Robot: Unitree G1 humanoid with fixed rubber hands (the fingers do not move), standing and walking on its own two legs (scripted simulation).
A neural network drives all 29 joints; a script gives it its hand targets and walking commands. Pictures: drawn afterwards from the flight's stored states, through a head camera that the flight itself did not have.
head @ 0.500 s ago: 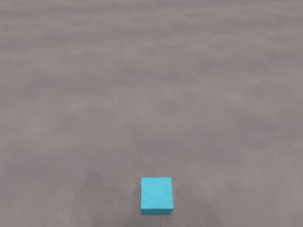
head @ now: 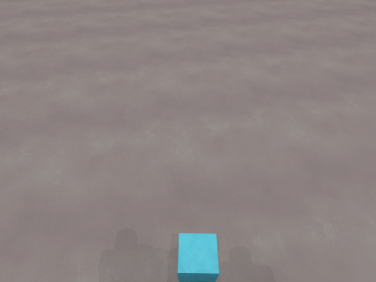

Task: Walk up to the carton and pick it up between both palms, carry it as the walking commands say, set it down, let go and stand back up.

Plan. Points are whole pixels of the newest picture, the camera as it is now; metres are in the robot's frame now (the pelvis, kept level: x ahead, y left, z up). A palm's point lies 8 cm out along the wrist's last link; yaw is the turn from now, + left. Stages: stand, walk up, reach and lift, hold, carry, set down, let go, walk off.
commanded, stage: walk up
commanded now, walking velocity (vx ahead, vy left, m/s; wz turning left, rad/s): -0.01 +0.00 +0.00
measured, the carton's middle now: (197, 257) +0.37 -0.03 -0.69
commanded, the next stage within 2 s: stand in 0.46 s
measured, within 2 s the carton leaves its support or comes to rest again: neither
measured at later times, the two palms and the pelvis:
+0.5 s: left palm out of the picture -0.01 +0.23 -0.15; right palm out of the picture -0.01 -0.21 -0.14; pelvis +0.00 +0.01 +0.00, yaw +0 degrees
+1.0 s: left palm out of the picture +0.14 +0.22 -0.14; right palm out of the picture +0.15 -0.21 -0.14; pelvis -0.01 +0.00 -0.03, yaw +0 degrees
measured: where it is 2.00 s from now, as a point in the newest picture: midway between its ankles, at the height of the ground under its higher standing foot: outside the picture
